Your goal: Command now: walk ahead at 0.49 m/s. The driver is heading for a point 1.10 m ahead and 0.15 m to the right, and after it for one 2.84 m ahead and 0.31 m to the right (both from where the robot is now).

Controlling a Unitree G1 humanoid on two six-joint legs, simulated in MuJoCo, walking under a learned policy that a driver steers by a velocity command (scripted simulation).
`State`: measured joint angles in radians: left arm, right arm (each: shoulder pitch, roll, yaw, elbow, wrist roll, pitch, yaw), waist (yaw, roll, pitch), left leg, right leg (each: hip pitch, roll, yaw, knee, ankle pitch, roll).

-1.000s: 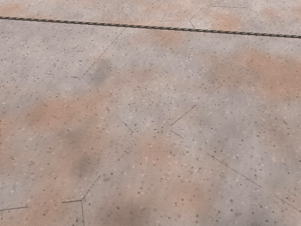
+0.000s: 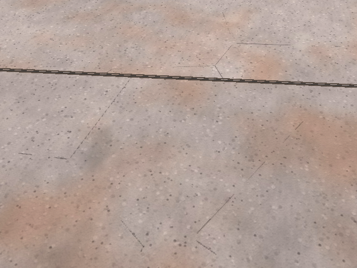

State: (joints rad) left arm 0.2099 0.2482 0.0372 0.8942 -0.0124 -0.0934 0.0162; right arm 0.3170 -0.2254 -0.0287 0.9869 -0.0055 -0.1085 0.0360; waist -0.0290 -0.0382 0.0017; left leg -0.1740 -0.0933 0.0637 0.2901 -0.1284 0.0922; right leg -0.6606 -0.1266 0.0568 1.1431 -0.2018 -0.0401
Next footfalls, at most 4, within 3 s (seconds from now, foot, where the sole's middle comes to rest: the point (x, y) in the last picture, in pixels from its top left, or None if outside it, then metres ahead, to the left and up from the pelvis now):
0.30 right None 0.34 -0.17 -0.78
0.86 left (162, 235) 0.65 0.07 -0.78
1.42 right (213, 169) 0.96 -0.16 -0.78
1.90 left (164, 138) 1.15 0.06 -0.78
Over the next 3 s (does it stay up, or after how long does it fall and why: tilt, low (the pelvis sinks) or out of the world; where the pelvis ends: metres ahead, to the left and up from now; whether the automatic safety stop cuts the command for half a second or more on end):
stays up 1.13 -0.03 -0.02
